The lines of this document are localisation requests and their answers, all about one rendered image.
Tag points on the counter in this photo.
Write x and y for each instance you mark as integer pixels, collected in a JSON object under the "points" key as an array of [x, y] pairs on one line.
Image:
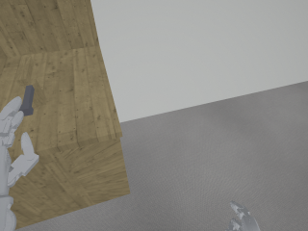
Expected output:
{"points": [[74, 129]]}

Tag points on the right robot hand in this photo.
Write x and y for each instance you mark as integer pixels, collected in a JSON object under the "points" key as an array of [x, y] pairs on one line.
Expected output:
{"points": [[247, 223]]}

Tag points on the left robot hand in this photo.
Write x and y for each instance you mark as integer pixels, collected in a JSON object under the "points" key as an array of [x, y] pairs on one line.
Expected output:
{"points": [[10, 119]]}

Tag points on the tap lever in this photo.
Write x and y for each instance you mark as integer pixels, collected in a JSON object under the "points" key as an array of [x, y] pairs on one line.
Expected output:
{"points": [[26, 106]]}

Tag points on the left robot forearm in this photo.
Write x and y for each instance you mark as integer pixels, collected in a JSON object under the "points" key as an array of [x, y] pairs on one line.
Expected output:
{"points": [[7, 217]]}

